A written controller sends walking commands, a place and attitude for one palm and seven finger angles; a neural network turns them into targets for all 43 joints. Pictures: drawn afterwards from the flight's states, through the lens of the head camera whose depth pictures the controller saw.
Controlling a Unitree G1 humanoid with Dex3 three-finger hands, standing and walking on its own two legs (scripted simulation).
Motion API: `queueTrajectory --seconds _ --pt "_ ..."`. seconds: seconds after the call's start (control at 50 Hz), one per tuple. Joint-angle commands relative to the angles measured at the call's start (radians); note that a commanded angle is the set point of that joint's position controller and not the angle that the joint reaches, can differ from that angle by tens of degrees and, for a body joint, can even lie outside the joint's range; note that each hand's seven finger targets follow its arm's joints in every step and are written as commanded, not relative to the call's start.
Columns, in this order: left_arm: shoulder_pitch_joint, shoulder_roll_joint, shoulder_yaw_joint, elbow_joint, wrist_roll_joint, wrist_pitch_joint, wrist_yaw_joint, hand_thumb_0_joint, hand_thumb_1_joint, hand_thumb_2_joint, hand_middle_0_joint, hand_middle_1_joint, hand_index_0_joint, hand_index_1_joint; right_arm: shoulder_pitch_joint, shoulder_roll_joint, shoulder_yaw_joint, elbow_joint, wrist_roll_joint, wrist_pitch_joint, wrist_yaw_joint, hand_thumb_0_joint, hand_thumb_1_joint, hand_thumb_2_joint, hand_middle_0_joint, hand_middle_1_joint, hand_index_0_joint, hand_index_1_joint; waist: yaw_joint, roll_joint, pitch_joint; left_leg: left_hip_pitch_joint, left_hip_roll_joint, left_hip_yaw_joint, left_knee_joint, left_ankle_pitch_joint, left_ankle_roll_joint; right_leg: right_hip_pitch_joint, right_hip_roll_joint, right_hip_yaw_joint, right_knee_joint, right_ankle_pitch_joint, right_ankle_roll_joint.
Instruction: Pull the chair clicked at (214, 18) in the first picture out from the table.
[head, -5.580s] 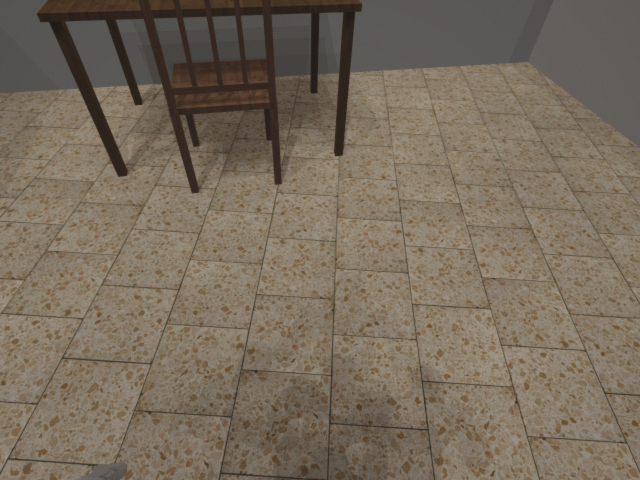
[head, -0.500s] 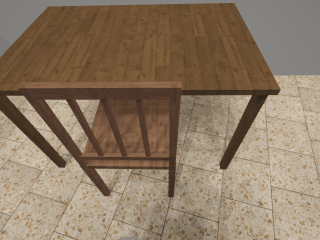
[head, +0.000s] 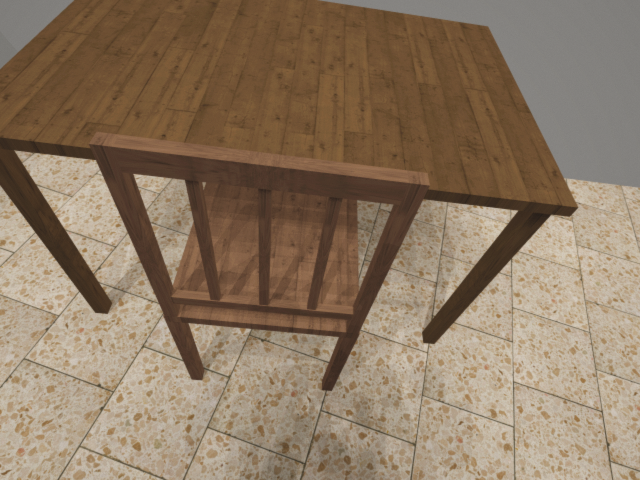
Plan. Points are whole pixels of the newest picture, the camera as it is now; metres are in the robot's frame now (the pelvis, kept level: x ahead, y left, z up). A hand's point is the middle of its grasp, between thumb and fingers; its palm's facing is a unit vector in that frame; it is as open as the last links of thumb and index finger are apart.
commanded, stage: come to a stop and stand still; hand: left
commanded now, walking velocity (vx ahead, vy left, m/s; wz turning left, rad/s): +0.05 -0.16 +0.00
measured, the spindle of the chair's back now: (264, 254) +0.46 +0.12 -0.08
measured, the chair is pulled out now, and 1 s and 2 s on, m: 0.00 0.00 0.00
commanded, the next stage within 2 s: look again from close up in 1.38 s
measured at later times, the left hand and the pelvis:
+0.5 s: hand out of the picture -0.07 +0.10 -0.16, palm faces +0.07 -0.97 -0.23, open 7.3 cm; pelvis -0.04 -0.06 +0.01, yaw +0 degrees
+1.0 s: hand out of the picture -0.07 +0.13 -0.19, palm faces +0.11 -0.98 -0.15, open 7.3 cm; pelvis -0.04 -0.03 -0.01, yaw +1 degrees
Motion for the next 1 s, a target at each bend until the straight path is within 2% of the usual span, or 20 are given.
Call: queueTrajectory --seconds 0.0,0.16,0.2,0.26,0.28,0.3,0.32,0.34,0.36,0.38,0.42,0.48,0.54,0.58,0.7,0.74,0.8,0.82,0.88,0.98 --pt "0.074 0.06 0.011 -0.032 0.003 0.0 -0.004 0.0 0.9 0.9 -0.2 -0.3 -0.2 -0.3 0.144 -0.195 -0.054 0.001 -0.001 -0.002 -0.017 0.0 -0.9 -0.9 0.2 0.3 0.2 0.3 -0.043 0.194 -0.109 0.248 0.284 -0.266 -0.161 0.224 0.035 -0.086 -0.023 0.016 -0.051 -0.013 0.012" --pt "0.082 0.016 -0.015 -0.023 -0.003 -0.001 -0.013 0.0 0.9 0.9 -0.2 -0.3 -0.2 -0.3 0.15 -0.215 -0.07 0.022 -0.013 0.012 0.008 0.0 -0.9 -0.9 0.2 0.3 0.2 0.3 -0.046 0.248 -0.045 0.079 0.237 -0.294 -0.291 -0.333 0.039 0.073 -0.019 -0.082 -0.336 -0.081 -0.034" --pt "0.134 -0.002 -0.022 -0.002 -0.01 -0.011 -0.01 0.0 0.9 0.9 -0.2 -0.3 -0.2 -0.3 0.134 -0.209 -0.07 0.031 -0.017 0.012 0.016 0.0 -0.9 -0.9 0.2 0.3 0.2 0.3 -0.02 0.26 -0.035 0.013 0.218 -0.28 -0.317 -0.374 0.026 0.164 -0.004 -0.11 -0.448 -0.076 -0.056" --pt "0.279 -0.015 -0.025 0.062 -0.01 -0.025 -0.003 0.0 0.9 0.9 -0.2 -0.3 -0.2 -0.3 0.12 -0.191 -0.07 0.047 -0.01 0.025 0.024 0.0 -0.9 -0.9 0.2 0.3 0.2 0.3 0.038 0.202 -0.041 -0.101 0.131 -0.179 -0.275 -0.472 -0.042 0.381 0.015 -0.174 -0.711 0.071 -0.065" --pt "0.298 0.009 -0.023 0.068 -0.002 -0.032 0.003 0.0 0.9 0.9 -0.2 -0.3 -0.2 -0.3 0.135 -0.15 -0.064 0.055 -0.003 0.028 0.029 0.0 -0.9 -0.9 0.2 0.3 0.2 0.3 0.039 0.11 -0.024 -0.138 0.066 -0.12 -0.177 -0.463 -0.072 0.4 -0.037 -0.124 -0.813 0.031 -0.072" --pt "0.266 0.066 -0.019 0.053 0.007 -0.041 0.01 0.0 0.9 0.9 -0.2 -0.3 -0.2 -0.3 0.151 -0.078 -0.05 0.053 0.012 0.033 0.029 0.0 -0.9 -0.9 0.2 0.3 0.2 0.3 0.023 -0.089 0.037 -0.206 -0.018 -0.051 0.039 -0.406 -0.098 0.3 -0.213 0.123 -0.961 -0.245 -0.121" --pt "0.164 0.111 -0.021 0.015 0.003 -0.039 0.013 0.0 0.9 0.9 -0.2 -0.3 -0.2 -0.3 0.147 -0.074 -0.052 0.038 -0.002 0.043 0.028 0.0 -0.9 -0.9 0.2 0.3 0.2 0.3 0.002 -0.179 0.137 -0.209 -0.037 -0.033 0.23 -0.327 -0.107 0.069 -0.362 0.281 -1.081 -0.42 -0.172" --pt "0.075 0.123 -0.02 -0.024 0.002 -0.038 0.016 0.0 0.9 0.9 -0.2 -0.3 -0.2 -0.3 0.171 -0.112 -0.063 0.039 -0.014 0.051 0.034 0.0 -0.9 -0.9 0.2 0.3 0.2 0.3 -0.029 -0.102 0.133 -0.135 -0.031 -0.067 0.391 -0.282 -0.105 -0.092 -0.389 0.274 -1.093 -0.389 -0.19" --pt "0.019 0.094 -0.018 -0.034 -0.01 -0.059 0.019 0.0 0.9 0.9 -0.2 -0.3 -0.2 -0.3 0.198 -0.114 -0.066 0.07 -0.019 0.059 0.041 0.0 -0.9 -0.9 0.2 0.3 0.2 0.3 -0.044 -0.13 0.153 -0.143 -0.007 -0.097 0.464 -0.189 -0.098 -0.112 -0.329 0.229 -1.091 -0.328 -0.16" --pt "0.013 0.063 -0.025 -0.033 -0.016 -0.072 0.019 0.0 0.9 0.9 -0.2 -0.3 -0.2 -0.3 0.245 -0.115 -0.064 0.09 -0.018 0.056 0.046 0.0 -0.9 -0.9 0.2 0.3 0.2 0.3 -0.059 -0.098 0.151 -0.153 -0.002 -0.09 0.505 -0.129 -0.1 -0.073 -0.277 0.146 -1.056 -0.191 -0.135" --pt "0.044 0.026 -0.036 -0.025 -0.014 -0.087 0.015 0.0 0.9 0.9 -0.2 -0.3 -0.2 -0.3 0.301 -0.095 -0.059 0.101 -0.01 0.042 0.053 0.0 -0.9 -0.9 0.2 0.3 0.2 0.3 -0.065 -0.06 0.148 -0.184 0.006 -0.069 0.521 -0.081 -0.103 0.007 -0.233 0.045 -0.984 -0.022 -0.117" --pt "0.185 0.01 -0.031 0.01 -0.014 -0.102 0.015 0.0 0.9 0.9 -0.2 -0.3 -0.2 -0.3 0.234 -0.106 -0.053 0.071 -0.01 0.023 0.045 0.0 -0.9 -0.9 0.2 0.3 0.2 0.3 0.003 -0.059 0.085 -0.273 0.007 -0.068 0.494 -0.1 -0.117 0.241 -0.26 0.047 -0.887 0.304 -0.141" --pt "0.245 0.012 -0.024 0.029 -0.009 -0.106 0.023 0.0 0.9 0.9 -0.2 -0.3 -0.2 -0.3 0.192 -0.107 -0.046 0.047 -0.006 0.024 0.03 0.0 -0.9 -0.9 0.2 0.3 0.2 0.3 0.024 -0.079 0.022 -0.293 0.021 -0.076 0.482 -0.179 -0.129 0.376 -0.312 0.065 -0.782 0.719 -0.168" --pt "0.251 0.007 -0.025 0.039 -0.005 -0.107 0.026 0.0 0.9 0.9 -0.2 -0.3 -0.2 -0.3 0.165 -0.092 -0.038 0.039 -0.001 0.021 0.027 0.0 -0.9 -0.9 0.2 0.3 0.2 0.3 0.029 -0.081 -0.027 -0.25 0.028 -0.07 0.421 -0.214 -0.129 0.416 -0.312 0.058 -0.739 0.832 -0.204" --pt "0.213 0.01 -0.032 0.061 -0.001 -0.099 0.022 0.0 0.9 0.9 -0.2 -0.3 -0.2 -0.3 0.113 -0.055 -0.022 0.048 0.014 0.007 0.025 0.0 -0.9 -0.9 0.2 0.3 0.2 0.3 0.029 -0.145 -0.053 -0.019 -0.004 -0.03 0.157 -0.182 -0.106 0.318 -0.252 0.037 -0.702 0.826 -0.194" --pt "0.175 0.005 -0.034 0.068 -0.008 -0.096 0.022 0.0 0.9 0.9 -0.2 -0.3 -0.2 -0.3 0.145 -0.059 -0.017 0.068 0.013 -0.004 0.02 0.0 -0.9 -0.9 0.2 0.3 0.2 0.3 -0.002 -0.115 -0.058 0.126 -0.005 -0.028 -0.016 -0.033 -0.099 0.245 -0.212 0.009 -0.661 0.727 -0.151" --pt "0.178 -0.054 -0.043 0.068 -0.009 -0.086 0.02 0.0 0.9 0.9 -0.2 -0.3 -0.2 -0.3 0.157 -0.126 -0.027 0.088 0.009 -0.026 0.006 0.0 -0.9 -0.9 0.2 0.3 0.2 0.3 0.0 0.052 -0.091 0.274 0.142 -0.113 0.021 0.372 -0.038 0.135 -0.116 -0.038 -0.639 0.391 -0.08" --pt "0.175 -0.06 -0.043 0.069 -0.005 -0.08 0.024 0.0 0.9 0.9 -0.2 -0.3 -0.2 -0.3 0.143 -0.143 -0.027 0.086 0.006 -0.018 0.005 0.0 -0.9 -0.9 0.2 0.3 0.2 0.3 -0.001 0.07 -0.051 0.24 0.155 -0.105 0.032 0.342 -0.029 0.119 -0.108 -0.04 -0.669 0.29 -0.076" --pt "0.143 -0.036 -0.046 0.087 -0.01 -0.072 0.018 0.0 0.9 0.9 -0.2 -0.3 -0.2 -0.3 0.118 -0.119 -0.009 0.09 0.009 -0.019 -0.003 0.0 -0.9 -0.9 0.2 0.3 0.2 0.3 -0.002 0.18 -0.008 0.193 0.135 -0.119 -0.029 0.38 -0.029 0.173 -0.106 -0.058 -0.665 0.303 -0.065" --pt "0.14 -0.023 -0.051 0.102 -0.01 -0.067 0.015 0.0 0.9 0.9 -0.2 -0.3 -0.2 -0.3 0.094 -0.121 -0.002 0.081 0.008 -0.016 -0.005 0.0 -0.9 -0.9 0.2 0.3 0.2 0.3 0.006 0.153 0.027 0.167 0.117 -0.122 -0.053 0.322 -0.035 0.198 -0.112 -0.063 -0.693 0.319 -0.06"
